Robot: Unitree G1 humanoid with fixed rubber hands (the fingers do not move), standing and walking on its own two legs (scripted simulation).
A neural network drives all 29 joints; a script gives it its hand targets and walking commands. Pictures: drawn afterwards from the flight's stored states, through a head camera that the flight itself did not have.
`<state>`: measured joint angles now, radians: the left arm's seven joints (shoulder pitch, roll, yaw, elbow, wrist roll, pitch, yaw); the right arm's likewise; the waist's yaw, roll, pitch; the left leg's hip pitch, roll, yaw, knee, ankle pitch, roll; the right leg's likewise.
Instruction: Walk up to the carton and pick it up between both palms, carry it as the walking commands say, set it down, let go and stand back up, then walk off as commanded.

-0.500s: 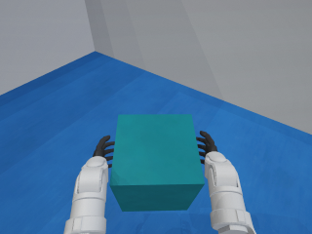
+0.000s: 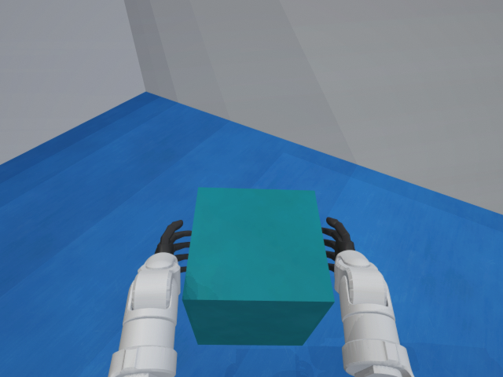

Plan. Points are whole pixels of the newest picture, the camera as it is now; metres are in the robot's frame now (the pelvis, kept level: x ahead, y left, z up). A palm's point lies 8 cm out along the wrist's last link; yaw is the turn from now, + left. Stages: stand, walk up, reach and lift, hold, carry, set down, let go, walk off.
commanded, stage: hold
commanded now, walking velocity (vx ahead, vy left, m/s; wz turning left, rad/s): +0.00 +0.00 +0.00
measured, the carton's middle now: (253, 271) +0.31 -0.01 -0.03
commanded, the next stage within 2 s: carry in 1.08 s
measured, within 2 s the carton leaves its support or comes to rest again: neither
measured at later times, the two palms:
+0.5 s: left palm (165, 283) +0.25 +0.14 +0.05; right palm (351, 272) +0.26 -0.16 +0.04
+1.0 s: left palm (159, 260) +0.29 +0.16 +0.04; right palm (333, 253) +0.30 -0.14 +0.04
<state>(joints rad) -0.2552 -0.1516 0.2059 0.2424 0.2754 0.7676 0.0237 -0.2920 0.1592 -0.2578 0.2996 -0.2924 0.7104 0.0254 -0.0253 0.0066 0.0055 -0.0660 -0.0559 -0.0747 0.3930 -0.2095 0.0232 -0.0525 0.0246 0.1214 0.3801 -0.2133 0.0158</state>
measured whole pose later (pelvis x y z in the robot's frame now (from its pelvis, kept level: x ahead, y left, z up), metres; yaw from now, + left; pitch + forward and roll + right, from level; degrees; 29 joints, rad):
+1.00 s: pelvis +0.01 +0.00 +0.00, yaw +0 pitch -4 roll +0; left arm -0.26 -0.15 0.24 0.26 0.27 0.74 0.01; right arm -0.27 0.15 -0.22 0.29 -0.29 0.71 0.00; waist 0.01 0.01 -0.03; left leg -0.09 -0.07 -0.08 0.37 -0.21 0.03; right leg -0.09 0.02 0.12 0.38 -0.22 0.02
